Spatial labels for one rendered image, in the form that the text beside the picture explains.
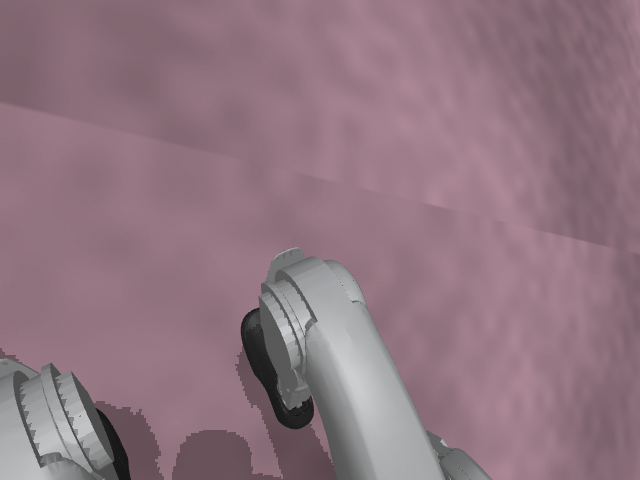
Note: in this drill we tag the right robot foot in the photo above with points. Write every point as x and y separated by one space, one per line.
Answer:
254 345

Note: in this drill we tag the right robot hand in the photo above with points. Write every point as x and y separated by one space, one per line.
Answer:
455 463

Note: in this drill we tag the left robot foot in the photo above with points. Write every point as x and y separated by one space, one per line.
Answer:
120 463

